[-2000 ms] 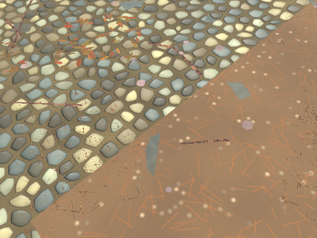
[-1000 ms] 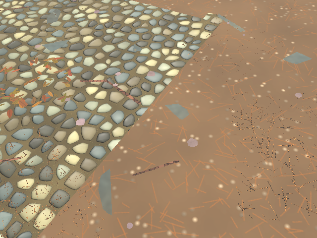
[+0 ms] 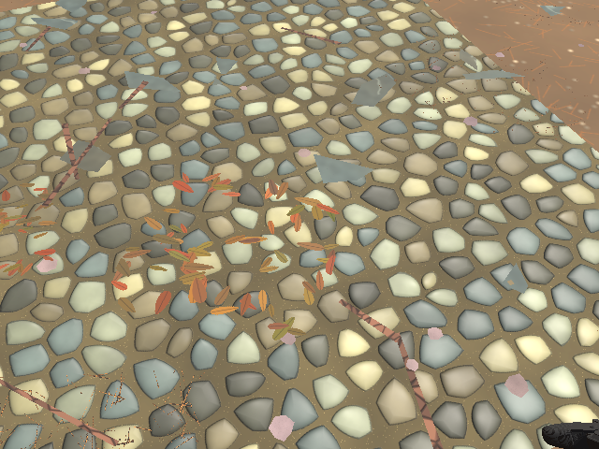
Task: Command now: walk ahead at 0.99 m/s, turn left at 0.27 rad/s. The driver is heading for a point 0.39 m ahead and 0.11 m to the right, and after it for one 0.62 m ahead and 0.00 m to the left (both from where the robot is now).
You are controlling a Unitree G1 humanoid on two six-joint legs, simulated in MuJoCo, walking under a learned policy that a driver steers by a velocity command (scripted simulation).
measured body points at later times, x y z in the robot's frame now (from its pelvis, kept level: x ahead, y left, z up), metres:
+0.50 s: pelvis +0.43 +0.00 -0.01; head +0.48 -0.01 +0.44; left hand +0.65 +0.21 -0.12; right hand +0.37 -0.27 -0.14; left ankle +0.32 +0.11 -0.73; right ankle +0.60 -0.11 -0.70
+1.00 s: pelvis +0.56 +0.00 +0.00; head +0.56 +0.00 +0.45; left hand +0.73 +0.21 -0.14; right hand +0.53 -0.27 -0.14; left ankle +0.59 +0.11 -0.74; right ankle +0.62 -0.09 -0.74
